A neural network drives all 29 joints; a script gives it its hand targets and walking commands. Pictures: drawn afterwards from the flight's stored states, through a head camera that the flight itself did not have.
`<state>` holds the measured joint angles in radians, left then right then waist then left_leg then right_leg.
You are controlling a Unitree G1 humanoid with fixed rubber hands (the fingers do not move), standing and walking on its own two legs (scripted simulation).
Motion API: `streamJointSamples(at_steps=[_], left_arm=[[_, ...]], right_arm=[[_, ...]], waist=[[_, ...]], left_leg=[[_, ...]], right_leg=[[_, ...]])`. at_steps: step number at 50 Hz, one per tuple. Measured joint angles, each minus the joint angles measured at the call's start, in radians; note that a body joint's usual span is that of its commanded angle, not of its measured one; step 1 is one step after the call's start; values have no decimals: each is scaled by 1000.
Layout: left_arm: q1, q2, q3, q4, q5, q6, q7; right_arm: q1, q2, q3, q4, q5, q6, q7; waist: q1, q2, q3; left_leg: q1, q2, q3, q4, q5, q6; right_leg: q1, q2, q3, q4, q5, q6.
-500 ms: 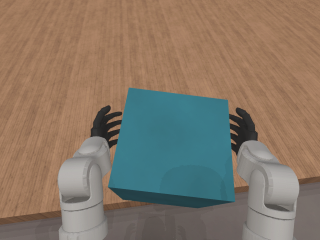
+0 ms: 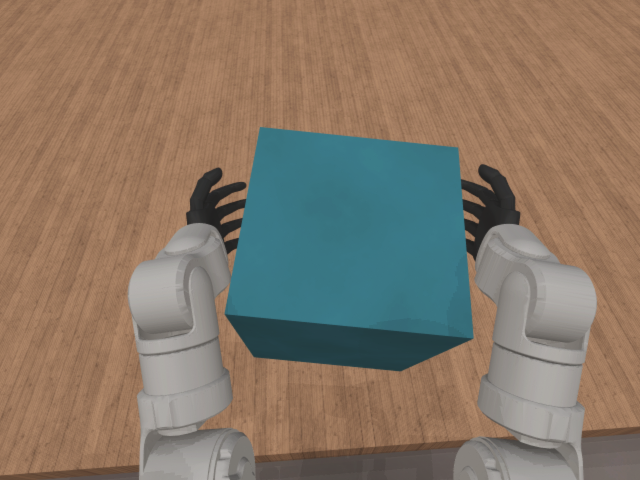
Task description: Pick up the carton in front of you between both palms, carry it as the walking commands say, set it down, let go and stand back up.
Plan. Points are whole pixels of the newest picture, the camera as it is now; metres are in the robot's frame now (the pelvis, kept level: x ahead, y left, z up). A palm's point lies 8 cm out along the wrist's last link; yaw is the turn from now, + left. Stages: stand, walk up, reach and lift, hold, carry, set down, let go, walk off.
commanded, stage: carry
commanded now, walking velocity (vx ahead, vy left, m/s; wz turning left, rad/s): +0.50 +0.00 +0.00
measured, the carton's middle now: (341, 267) +0.37 +0.01 +0.06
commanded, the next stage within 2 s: none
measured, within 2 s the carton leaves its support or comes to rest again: neither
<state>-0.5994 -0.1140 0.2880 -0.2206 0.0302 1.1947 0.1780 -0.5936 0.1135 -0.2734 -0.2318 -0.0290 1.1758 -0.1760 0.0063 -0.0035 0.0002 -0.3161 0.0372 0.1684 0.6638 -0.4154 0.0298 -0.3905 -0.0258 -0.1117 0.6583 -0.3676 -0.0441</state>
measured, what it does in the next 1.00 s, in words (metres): climbs: right foot, then left foot 0.12 m higher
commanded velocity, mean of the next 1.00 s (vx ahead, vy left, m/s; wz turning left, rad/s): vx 0.50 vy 0.00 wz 0.00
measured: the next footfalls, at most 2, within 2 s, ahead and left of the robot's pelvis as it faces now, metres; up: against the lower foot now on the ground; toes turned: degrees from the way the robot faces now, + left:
right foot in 0.34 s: +0.16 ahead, -0.09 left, +0.00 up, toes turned -5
left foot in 0.76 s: +0.54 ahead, +0.02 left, +0.12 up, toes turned +5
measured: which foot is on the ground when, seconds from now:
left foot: down 0.00-0.42, up 0.44-0.74, down 0.76-1.00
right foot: down 0.00-0.14, up 0.16-0.32, down 0.34-0.76, up 0.78-1.00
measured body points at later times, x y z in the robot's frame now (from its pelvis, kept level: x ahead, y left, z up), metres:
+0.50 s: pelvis +0.17 -0.04 -0.01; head +0.22 -0.04 +0.44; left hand +0.52 +0.14 +0.13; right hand +0.55 -0.16 +0.13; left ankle +0.02 +0.09 -0.55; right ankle +0.12 -0.09 -0.72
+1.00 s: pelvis +0.49 -0.03 +0.12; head +0.53 -0.05 +0.57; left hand +0.88 +0.05 +0.27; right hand +0.83 -0.25 +0.27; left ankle +0.50 +0.02 -0.60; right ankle +0.50 -0.14 -0.49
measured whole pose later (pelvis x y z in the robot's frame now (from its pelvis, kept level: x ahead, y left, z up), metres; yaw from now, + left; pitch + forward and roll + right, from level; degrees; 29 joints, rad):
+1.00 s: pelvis +0.49 -0.03 +0.12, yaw -3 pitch +3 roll +0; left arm -0.59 -0.14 0.35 -0.27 0.09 1.18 0.16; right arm -0.67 0.04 -0.21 -0.13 0.08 1.18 -0.23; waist -0.18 0.04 0.04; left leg -0.35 -0.05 0.18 0.59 -0.30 0.13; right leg -0.75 0.00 0.00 1.38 -0.38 -0.08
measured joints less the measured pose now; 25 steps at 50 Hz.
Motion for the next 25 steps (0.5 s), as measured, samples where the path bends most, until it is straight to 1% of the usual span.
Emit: streamJointSamples(at_steps=[4,6,8,11,13,15,17,18,19,20,21,22,23,24,25], left_arm=[[17,-1,-17,8,3,-5,2],[30,1,-18,4,-2,1,0],[47,16,-15,-6,-14,3,-1],[72,19,-11,-20,-27,4,-3],[75,8,-6,-29,-26,2,-4],[78,-2,-4,-36,-17,-2,-5],[83,-9,-7,-39,-3,-7,-7],[90,-16,-11,-33,5,-11,-7],[93,-23,-15,-22,14,-14,-7],[85,-28,-22,-7,24,-13,-7],[64,-31,-29,2,33,-6,-6],[43,-27,-32,4,36,-9,-3],[32,-20,-42,10,33,-22,2],[37,-11,-53,15,22,-28,7],[52,-5,-59,11,11,-24,15]], right_arm=[[31,3,2,-4,-6,-8,6],[43,10,5,-2,-8,-9,7],[43,25,15,9,-17,-19,5],[67,39,26,-5,-19,-19,0],[81,31,34,-20,-5,-18,-7],[81,16,41,-19,13,-19,-11],[73,-2,47,-5,27,-19,-13],[74,-12,49,3,34,-17,-13],[78,-21,48,11,41,-14,-13],[81,-29,40,14,46,-8,-13],[76,-37,30,8,49,1,-11],[55,-47,27,8,48,-1,-6],[35,-59,27,16,47,-11,-1],[28,-61,25,23,41,-18,4],[31,-50,21,26,31,-19,6]], waist=[[13,-10,-15],[12,-18,-25],[-9,-21,-21],[-50,13,-17],[-73,24,-17],[-90,28,-18],[-98,31,-24],[-93,40,-32],[-77,49,-38],[-51,43,-36],[-23,20,-37],[2,1,-33],[25,2,-14],[49,9,-1],[71,13,4]], left_leg=[[8,0,-5,50,-52,4],[51,-10,-3,3,-87,7],[86,-23,1,-31,-99,1],[131,-16,-15,-67,-94,7],[171,-12,-25,-106,-93,1],[219,-10,-29,-147,-96,-10],[268,-5,-33,-174,-106,-21],[281,6,-35,-170,-106,-24],[269,23,-35,-121,-89,-24],[225,38,-36,-2,-8,-21],[152,35,-52,196,64,-6],[53,14,-92,428,13,3],[-42,-12,-145,640,-23,15],[-126,-35,-184,806,-30,25],[-209,-52,-200,933,-36,32]], right_leg=[[12,-4,-2,45,-65,8],[7,-11,2,86,-81,3],[-49,-24,11,225,-82,-2],[-155,0,17,425,-215,-18],[-229,6,12,480,-224,-29],[-295,1,4,492,-186,-37],[-335,-2,-4,490,-146,-55],[-309,8,-10,489,-163,-60],[-242,23,-19,429,-168,-61],[-136,34,-28,260,-2,-60],[-19,36,-33,70,129,-61],[34,41,-22,-4,39,-55],[52,51,-22,-5,-27,-53],[68,65,-23,-4,-58,-58],[90,75,-19,-19,-67,-63]])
